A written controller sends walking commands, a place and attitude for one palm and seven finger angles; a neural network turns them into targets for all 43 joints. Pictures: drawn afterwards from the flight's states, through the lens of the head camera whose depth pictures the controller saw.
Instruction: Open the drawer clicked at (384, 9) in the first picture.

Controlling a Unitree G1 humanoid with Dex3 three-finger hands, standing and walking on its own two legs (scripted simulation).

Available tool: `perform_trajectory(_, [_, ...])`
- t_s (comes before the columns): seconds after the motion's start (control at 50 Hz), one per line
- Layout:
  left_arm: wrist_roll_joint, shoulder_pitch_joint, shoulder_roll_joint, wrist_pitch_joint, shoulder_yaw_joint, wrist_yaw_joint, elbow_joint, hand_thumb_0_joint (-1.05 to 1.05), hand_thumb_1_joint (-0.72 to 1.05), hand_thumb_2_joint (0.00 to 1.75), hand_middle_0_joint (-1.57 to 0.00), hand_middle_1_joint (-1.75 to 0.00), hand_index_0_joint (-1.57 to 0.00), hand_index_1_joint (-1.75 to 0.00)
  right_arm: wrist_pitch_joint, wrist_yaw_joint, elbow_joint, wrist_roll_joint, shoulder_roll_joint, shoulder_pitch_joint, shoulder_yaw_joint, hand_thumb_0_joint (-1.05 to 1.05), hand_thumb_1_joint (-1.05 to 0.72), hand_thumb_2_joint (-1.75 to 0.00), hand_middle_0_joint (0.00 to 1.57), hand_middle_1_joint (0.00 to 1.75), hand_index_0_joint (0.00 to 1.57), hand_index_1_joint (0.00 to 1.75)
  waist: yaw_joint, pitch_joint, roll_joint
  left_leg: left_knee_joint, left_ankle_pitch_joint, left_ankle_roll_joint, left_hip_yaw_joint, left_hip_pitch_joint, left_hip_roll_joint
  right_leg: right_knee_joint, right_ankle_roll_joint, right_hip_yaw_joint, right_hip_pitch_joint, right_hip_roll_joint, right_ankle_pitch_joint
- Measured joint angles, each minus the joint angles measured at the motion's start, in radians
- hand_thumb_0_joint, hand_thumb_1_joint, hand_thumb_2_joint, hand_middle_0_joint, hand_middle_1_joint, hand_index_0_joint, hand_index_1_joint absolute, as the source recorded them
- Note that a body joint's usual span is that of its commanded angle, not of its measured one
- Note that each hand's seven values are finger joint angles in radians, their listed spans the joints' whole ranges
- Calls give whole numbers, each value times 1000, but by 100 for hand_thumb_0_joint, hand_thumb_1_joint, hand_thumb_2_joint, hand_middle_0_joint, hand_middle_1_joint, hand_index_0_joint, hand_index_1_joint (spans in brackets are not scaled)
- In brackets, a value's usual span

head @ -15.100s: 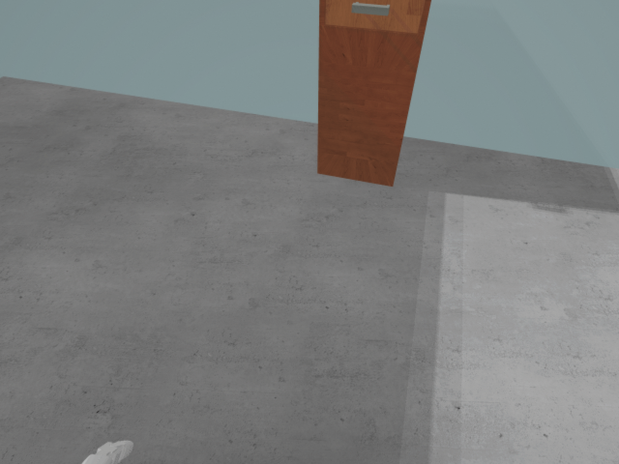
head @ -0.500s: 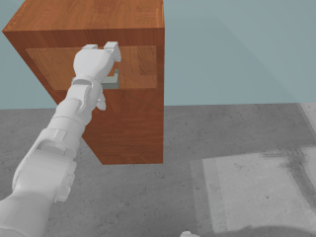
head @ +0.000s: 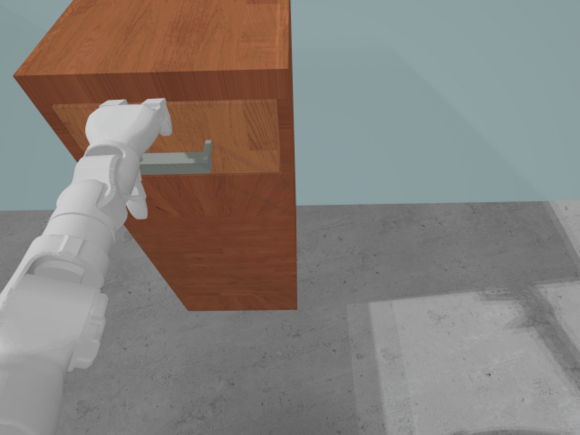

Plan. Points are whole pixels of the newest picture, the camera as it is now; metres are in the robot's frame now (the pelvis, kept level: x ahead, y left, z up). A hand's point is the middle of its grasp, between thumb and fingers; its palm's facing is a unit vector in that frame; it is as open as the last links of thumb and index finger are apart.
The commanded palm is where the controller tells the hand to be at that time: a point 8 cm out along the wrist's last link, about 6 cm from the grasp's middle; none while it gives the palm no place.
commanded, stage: move the hooked fingers above the handle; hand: left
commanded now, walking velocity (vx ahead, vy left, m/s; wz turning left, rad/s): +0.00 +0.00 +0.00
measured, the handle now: (173, 154) +0.55 +0.18 +0.05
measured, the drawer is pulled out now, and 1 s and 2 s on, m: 0.00 0.00 0.00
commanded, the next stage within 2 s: lower the fingers behind the handle in 0.56 s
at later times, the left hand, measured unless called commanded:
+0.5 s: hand (159, 144) +0.50 +0.17 +0.12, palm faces -0.01 -0.01 -1.00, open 13.5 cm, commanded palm +0.47 +0.20 +0.16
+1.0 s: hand (182, 145) +0.51 +0.14 +0.11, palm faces +0.12 -0.05 -0.99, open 13.5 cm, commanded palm +0.48 +0.18 +0.14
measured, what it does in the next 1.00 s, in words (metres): stands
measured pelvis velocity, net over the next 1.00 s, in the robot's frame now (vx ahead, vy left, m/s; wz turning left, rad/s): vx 0.01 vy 0.02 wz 0.00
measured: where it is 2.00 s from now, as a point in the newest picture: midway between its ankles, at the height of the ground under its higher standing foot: outside the picture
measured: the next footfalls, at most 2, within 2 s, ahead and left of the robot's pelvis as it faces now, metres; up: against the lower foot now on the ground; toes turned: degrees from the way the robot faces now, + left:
none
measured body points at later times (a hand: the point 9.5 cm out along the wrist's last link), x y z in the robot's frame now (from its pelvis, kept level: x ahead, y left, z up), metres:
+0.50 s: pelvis +0.02 +0.00 +0.00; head +0.06 -0.03 +0.45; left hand +0.50 +0.17 +0.17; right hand +0.10 -0.24 -0.14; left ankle -0.01 +0.10 -0.73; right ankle +0.01 -0.08 -0.73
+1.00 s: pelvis +0.01 +0.02 -0.01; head +0.07 -0.01 +0.44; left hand +0.50 +0.14 +0.16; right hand +0.07 -0.25 -0.15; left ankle -0.01 +0.10 -0.73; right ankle +0.01 -0.08 -0.73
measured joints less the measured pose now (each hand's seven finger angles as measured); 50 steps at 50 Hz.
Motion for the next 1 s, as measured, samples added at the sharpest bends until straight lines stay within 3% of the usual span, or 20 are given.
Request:
perform_trajectory(0.1, [-39,55,-41,-60,-78,-26,-116,0,-49,30,-32,-120,-33,-120,-2,17,29,-9,-8,17,-31,1,-91,-90,20,30,20,29,24,1,-5,8,-10,-1,-33,9,-7,-6,-3,-32,26,-7,-15])
perform_trajectory(0.18, [-40,57,-80,-108,-75,15,-157,0,-49,30,-32,-120,-33,-120,-3,26,43,-15,-5,-14,-30,1,-91,-90,20,30,20,29,15,-6,-8,17,-23,1,-38,12,-10,0,-1,-36,30,-10,-28])
perform_trajectory(0.24, [-21,35,-87,-96,-24,65,-143,0,-49,30,-34,-120,-32,-120,-1,36,37,-20,4,-44,-20,1,-91,-90,20,30,20,29,2,-17,-4,18,-30,2,-23,6,-8,10,0,-22,16,-8,-34])
perform_trajectory(0.36, [3,29,-132,-26,5,108,-101,0,-49,30,-45,-128,-37,-125,38,50,30,-16,24,-80,10,1,-91,-90,20,30,20,29,23,-38,25,2,-32,8,6,20,-7,11,9,8,14,-6,-35])
perform_trajectory(0.44, [17,21,-127,40,14,79,-65,0,-49,30,-41,-125,-38,-127,65,40,16,-6,48,-104,35,1,-91,-90,20,30,20,29,19,-36,25,-20,-22,8,18,42,-6,1,10,21,27,-3,-27])
perform_trajectory(0.54, [7,47,-66,70,38,6,-41,0,-49,30,-36,-122,-35,-124,71,19,-21,1,59,-98,46,1,-90,-90,20,30,21,29,16,-24,14,-38,-11,4,19,61,-2,-15,5,23,45,1,-16])
perform_trajectory(0.62, [-13,86,-24,29,-13,-55,-88,0,-49,30,-34,-121,-33,-122,54,13,-33,1,42,-63,21,1,-90,-90,20,30,21,29,30,-6,3,-30,-9,3,-5,60,-5,-21,2,-1,58,-4,-16])
perform_trajectory(0.7, [-46,120,-42,-71,-91,-75,-205,0,-49,30,-33,-120,-33,-121,32,16,-8,-9,16,-29,-19,1,-90,-90,20,30,20,29,54,8,-2,-8,-14,6,-37,51,-16,-17,4,-33,67,-16,-25])
perform_trajectory(0.76, [-57,114,-79,-132,-121,-38,-238,0,-49,30,-33,-120,-32,-120,22,25,22,-14,0,-29,-34,1,-90,-90,20,30,20,29,54,5,-4,13,-23,9,-47,36,-23,0,8,-44,57,-24,-36])
perform_trajectory(0.82, [-48,81,-118,-137,-105,36,-206,0,-49,30,-32,-120,-32,-120,16,41,40,-19,-3,-47,-33,1,-91,-90,20,30,20,29,39,-7,-8,31,-31,12,-39,9,-27,25,11,-37,25,-28,-45])
perform_trajectory(0.9, [-5,15,-142,-50,-51,143,-106,0,-49,30,-33,-120,-32,-120,15,61,38,-25,8,-68,-18,1,-91,-90,20,30,20,29,13,-20,-6,49,-38,16,-13,-36,-23,52,14,-13,-31,-24,-47])
perform_trajectory(1.0, [29,-13,-186,42,-27,201,-55,0,-49,30,-40,-129,-36,-126,45,70,44,-28,29,-55,1,1,-91,-90,20,30,20,29,20,-45,11,52,-37,19,7,-58,-18,57,19,6,-60,-18,-40])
